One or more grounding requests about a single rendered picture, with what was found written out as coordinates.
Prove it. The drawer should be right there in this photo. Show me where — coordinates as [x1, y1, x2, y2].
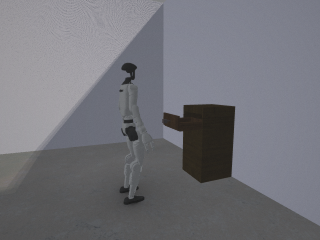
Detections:
[163, 112, 202, 132]

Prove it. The robot right thigh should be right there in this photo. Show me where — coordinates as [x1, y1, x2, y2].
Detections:
[127, 127, 145, 170]

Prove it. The robot right forearm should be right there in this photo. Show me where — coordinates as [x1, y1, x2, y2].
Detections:
[131, 105, 147, 135]

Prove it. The right robot hand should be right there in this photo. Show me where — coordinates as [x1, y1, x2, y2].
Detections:
[141, 132, 155, 154]

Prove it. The robot left forearm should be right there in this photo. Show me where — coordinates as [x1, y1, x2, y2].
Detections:
[119, 108, 126, 122]

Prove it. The handle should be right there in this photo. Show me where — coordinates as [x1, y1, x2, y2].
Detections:
[162, 119, 170, 124]

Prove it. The robot left foot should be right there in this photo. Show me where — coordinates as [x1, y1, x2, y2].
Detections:
[119, 185, 139, 193]

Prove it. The right robot upper arm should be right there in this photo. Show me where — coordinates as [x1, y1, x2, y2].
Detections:
[127, 84, 139, 113]

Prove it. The cabinet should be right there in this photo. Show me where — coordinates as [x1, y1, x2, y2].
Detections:
[182, 104, 235, 183]

